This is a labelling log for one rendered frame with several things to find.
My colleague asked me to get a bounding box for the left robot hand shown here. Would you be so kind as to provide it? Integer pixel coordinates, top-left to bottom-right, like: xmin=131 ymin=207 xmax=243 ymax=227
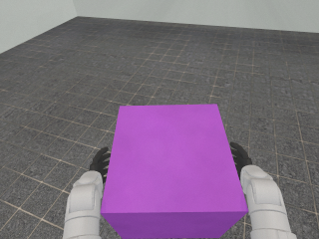
xmin=89 ymin=146 xmax=111 ymax=183

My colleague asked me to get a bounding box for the right robot hand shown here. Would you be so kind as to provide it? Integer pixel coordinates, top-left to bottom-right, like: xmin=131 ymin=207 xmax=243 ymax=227
xmin=229 ymin=141 xmax=252 ymax=181

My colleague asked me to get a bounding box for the carton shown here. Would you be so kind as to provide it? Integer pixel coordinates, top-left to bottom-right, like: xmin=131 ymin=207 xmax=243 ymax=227
xmin=100 ymin=104 xmax=248 ymax=239

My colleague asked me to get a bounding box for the left robot forearm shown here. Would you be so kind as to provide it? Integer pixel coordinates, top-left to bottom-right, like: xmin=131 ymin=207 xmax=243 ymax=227
xmin=63 ymin=170 xmax=103 ymax=239

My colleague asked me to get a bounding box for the right robot forearm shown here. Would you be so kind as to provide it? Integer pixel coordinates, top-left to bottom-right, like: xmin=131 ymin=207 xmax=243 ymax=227
xmin=240 ymin=164 xmax=297 ymax=239

